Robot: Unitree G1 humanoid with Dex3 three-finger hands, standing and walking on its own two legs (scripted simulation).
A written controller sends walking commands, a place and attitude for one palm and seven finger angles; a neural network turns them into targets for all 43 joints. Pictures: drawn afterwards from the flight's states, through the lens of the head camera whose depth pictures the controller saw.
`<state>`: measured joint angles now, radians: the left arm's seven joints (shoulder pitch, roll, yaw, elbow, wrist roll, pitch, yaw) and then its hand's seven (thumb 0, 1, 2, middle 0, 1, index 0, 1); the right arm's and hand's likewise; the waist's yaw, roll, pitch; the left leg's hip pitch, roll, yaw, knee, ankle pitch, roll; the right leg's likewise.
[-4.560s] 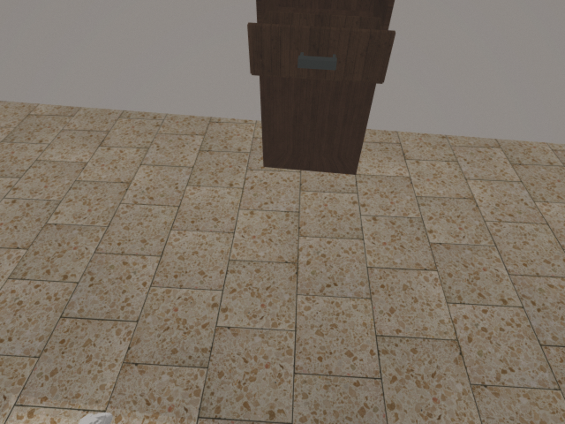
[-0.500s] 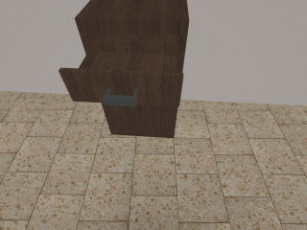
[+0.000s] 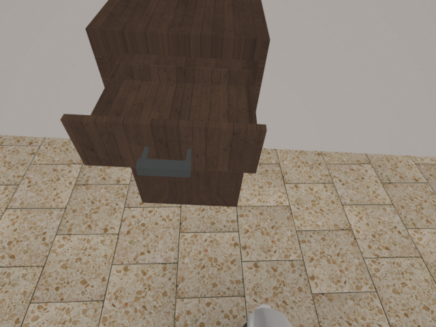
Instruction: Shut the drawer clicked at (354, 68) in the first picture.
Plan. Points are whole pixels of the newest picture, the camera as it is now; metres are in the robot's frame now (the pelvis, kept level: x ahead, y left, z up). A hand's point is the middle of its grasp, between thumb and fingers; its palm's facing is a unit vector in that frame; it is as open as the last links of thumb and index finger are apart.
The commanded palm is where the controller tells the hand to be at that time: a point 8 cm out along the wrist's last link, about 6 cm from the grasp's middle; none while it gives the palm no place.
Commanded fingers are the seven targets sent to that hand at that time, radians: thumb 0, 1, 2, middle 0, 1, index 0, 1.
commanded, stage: take the last steps up to it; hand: left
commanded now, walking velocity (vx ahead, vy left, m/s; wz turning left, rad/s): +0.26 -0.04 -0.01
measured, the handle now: (165, 160) +0.47 +0.14 -0.01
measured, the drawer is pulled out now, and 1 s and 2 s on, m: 0.30 0.30 0.30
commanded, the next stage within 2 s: come to a stop and stand still in 0.30 s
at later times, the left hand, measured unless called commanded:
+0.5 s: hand out of the picture +0.15 +0.16 -0.19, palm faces +0.10 -0.98 -0.18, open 7.3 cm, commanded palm none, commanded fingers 0.00 0.90 0.90 -0.20 -0.30 -0.20 -0.30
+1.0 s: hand out of the picture +0.14 +0.12 -0.16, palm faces +0.06 -0.97 -0.25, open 7.4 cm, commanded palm none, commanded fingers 0.00 0.90 0.90 -0.20 -0.30 -0.20 -0.30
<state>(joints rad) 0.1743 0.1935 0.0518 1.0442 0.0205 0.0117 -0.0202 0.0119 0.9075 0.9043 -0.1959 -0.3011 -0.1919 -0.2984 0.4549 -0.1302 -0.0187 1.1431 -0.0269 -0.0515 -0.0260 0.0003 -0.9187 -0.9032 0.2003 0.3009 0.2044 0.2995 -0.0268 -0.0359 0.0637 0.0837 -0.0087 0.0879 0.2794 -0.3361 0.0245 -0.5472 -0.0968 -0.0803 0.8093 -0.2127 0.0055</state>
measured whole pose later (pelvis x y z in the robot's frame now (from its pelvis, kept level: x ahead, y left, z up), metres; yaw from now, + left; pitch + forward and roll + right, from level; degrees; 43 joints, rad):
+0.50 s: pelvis +0.15 -0.02 -0.01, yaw +1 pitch -2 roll -3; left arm 0.30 0.17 0.04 1.09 0.02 -0.02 0.02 0.00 0.92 0.90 -0.20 -0.30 -0.20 -0.30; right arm 0.21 -0.19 -0.04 1.04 -0.02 -0.03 -0.01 0.01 -0.95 -0.90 0.20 0.30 0.20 0.30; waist 0.02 0.02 0.02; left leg -0.32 0.09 0.09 0.56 -0.17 -0.02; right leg -0.17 0.01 -0.15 0.48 -0.27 -0.02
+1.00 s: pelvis +0.13 -0.07 +0.00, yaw -1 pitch -1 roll +2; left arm 0.30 0.15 0.03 1.06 0.03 0.01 0.03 0.01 0.91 0.90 -0.20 -0.30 -0.19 -0.30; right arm 0.19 -0.19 -0.06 1.07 -0.02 0.06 0.00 0.00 -0.92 -0.90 0.20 0.30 0.20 0.30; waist 0.03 0.02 0.01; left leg -0.36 0.04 0.05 0.68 -0.34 -0.02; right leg -0.21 -0.05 -0.03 0.52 -0.30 -0.01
